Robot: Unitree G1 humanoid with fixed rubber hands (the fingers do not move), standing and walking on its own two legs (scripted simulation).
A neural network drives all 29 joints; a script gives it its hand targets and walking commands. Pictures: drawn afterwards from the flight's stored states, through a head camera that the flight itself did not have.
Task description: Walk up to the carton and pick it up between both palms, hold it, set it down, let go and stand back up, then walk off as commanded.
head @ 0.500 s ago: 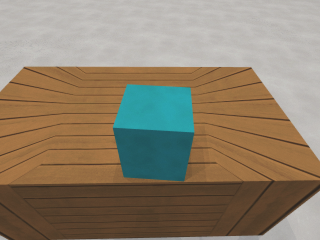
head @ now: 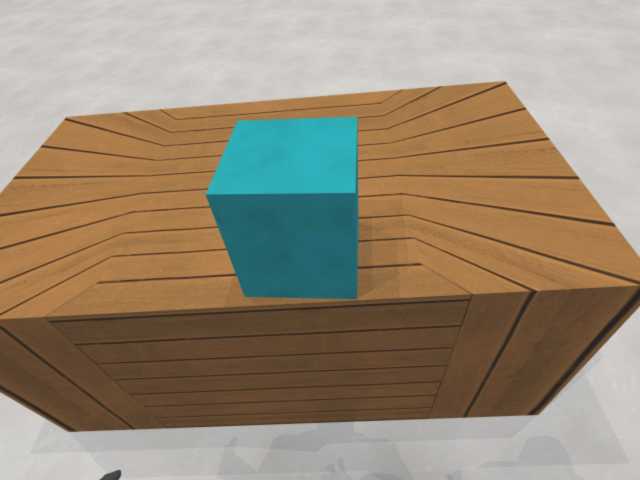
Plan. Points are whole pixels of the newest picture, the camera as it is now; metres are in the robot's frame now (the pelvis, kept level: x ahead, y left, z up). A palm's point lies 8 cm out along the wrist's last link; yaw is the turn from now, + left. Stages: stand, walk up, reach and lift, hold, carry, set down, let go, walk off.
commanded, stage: walk off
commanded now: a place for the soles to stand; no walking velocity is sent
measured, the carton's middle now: (298, 211) +0.57 +0.06 +0.01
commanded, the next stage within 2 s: none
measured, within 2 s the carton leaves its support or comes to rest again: neither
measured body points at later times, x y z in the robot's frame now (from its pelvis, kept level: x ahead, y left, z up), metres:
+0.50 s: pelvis -0.12 +0.07 +0.01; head -0.08 +0.12 +0.45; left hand -0.04 +0.38 -0.14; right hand -0.04 -0.25 -0.08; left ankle -0.03 +0.13 -0.72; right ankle -0.13 -0.07 -0.65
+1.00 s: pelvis -0.24 +0.00 -0.01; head -0.23 -0.02 +0.44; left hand -0.19 +0.33 -0.10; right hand -0.13 -0.31 -0.13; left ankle -0.17 +0.13 -0.64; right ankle -0.20 -0.10 -0.72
